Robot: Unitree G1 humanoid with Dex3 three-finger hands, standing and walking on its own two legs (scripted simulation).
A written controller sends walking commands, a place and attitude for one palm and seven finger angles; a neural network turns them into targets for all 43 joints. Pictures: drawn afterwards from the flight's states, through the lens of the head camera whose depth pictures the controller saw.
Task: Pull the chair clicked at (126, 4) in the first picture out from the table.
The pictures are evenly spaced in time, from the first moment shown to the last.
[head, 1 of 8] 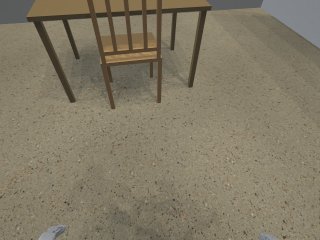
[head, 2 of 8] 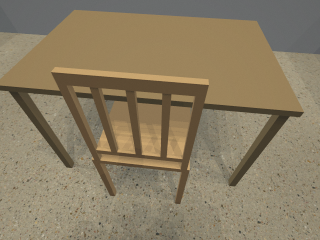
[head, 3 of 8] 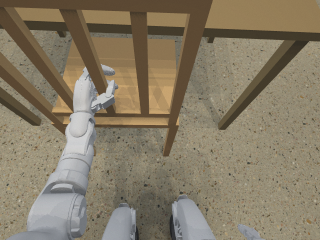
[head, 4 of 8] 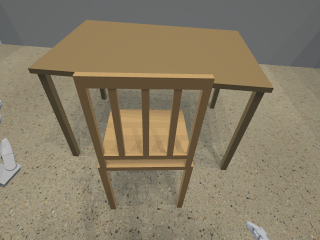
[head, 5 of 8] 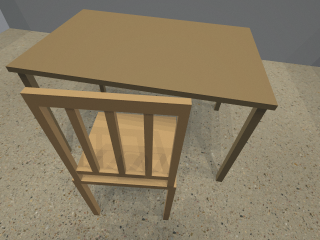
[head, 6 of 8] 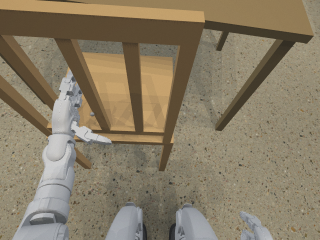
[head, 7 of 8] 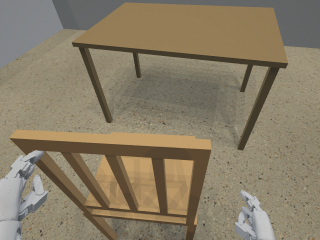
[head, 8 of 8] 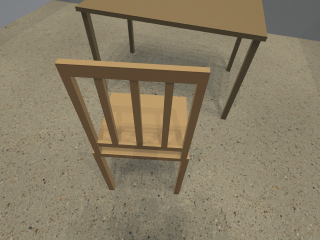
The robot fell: no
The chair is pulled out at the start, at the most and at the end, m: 0.00 0.63 0.63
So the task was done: yes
